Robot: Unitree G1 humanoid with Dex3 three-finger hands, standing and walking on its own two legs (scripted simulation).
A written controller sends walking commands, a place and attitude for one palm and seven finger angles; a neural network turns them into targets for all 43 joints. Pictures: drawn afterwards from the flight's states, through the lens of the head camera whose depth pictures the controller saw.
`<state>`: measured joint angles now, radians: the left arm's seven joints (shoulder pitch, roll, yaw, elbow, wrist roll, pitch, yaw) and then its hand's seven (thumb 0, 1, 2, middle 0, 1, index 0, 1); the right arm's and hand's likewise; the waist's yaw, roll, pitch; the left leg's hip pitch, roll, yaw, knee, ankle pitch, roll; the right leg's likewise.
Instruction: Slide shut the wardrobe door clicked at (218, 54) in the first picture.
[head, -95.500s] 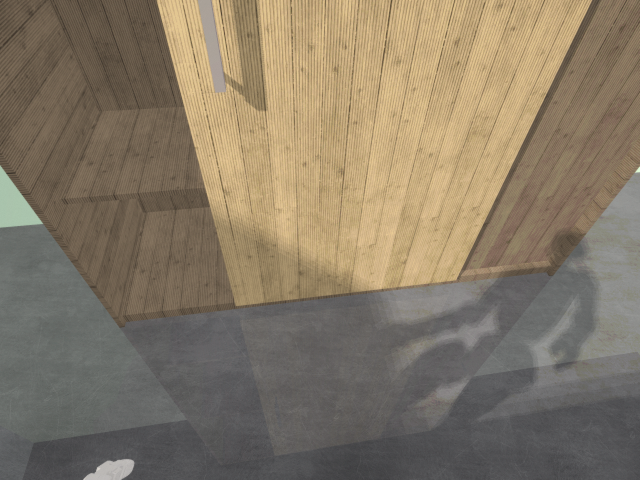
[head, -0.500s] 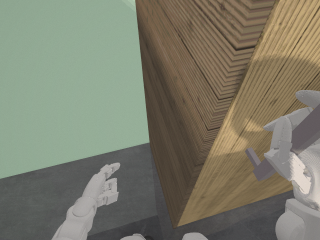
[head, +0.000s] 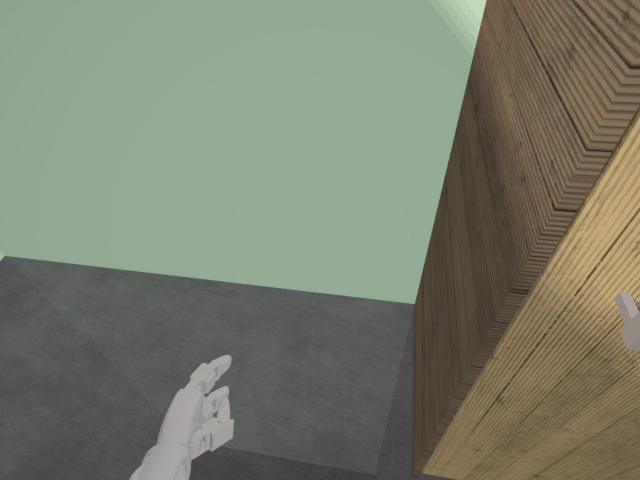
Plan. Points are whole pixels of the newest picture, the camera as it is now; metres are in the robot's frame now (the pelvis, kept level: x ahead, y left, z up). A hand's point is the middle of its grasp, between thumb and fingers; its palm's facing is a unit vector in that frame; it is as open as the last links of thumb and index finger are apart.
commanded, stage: stop walking and hold the door there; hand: right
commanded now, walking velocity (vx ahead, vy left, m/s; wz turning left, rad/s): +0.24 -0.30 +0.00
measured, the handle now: out of the picture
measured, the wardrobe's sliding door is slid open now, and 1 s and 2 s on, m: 0.00 0.00 0.00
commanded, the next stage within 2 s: loosen the grip on the handle in 1.22 s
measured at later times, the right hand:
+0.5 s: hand out of the picture +0.23 -0.28 +0.23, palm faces +0.57 +0.81 -0.16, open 6.6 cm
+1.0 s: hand out of the picture +0.22 -0.29 +0.23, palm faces +0.50 +0.85 -0.18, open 6.6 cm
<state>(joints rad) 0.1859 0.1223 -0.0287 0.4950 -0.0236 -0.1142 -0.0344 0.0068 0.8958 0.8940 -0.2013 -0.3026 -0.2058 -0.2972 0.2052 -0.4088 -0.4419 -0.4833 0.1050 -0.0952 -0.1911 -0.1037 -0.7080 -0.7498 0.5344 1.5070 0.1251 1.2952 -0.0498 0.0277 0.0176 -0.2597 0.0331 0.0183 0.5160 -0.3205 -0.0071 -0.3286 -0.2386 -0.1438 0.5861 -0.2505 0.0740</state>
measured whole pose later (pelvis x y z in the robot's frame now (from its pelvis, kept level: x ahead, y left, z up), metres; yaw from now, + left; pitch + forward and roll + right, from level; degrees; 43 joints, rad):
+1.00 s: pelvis -0.04 -0.04 +0.01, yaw +5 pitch -1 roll +0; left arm 0.20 0.20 -0.03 0.65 -0.03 -0.06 0.07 0.01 0.90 0.89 -0.20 -0.30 -0.20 -0.30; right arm 0.11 -0.30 -0.36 -0.26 0.04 -0.15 -0.19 -0.09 -0.69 -0.74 0.53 1.48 0.22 1.28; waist -0.05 -0.04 -0.06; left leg -0.25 0.04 0.01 0.49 -0.21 -0.04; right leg -0.26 -0.01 -0.08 0.50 -0.22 -0.03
